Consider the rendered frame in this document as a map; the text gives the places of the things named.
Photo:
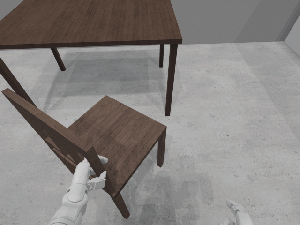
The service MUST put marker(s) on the chair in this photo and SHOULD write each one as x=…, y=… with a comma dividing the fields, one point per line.
x=110, y=129

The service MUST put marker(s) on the right robot hand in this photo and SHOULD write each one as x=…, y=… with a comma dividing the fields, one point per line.
x=242, y=218

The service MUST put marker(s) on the left robot hand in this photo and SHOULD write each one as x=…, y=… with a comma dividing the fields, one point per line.
x=83, y=171

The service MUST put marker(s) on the table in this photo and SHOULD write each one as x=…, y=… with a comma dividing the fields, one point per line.
x=81, y=23

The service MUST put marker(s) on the robot left forearm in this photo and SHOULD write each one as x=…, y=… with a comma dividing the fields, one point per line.
x=73, y=207

